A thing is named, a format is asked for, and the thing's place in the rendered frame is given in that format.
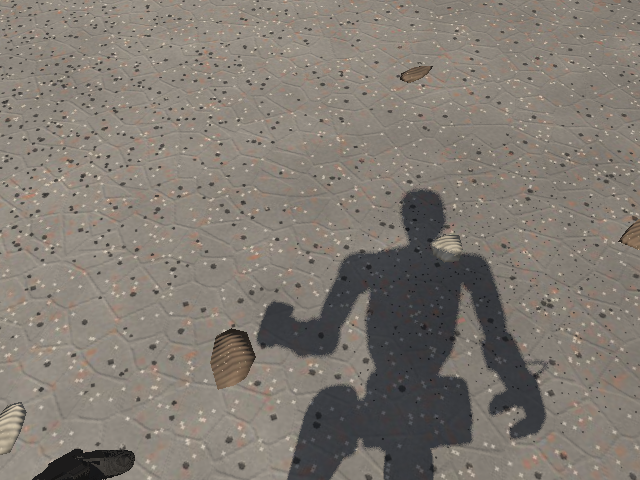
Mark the left robot hand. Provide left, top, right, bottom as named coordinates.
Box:
left=32, top=449, right=135, bottom=480

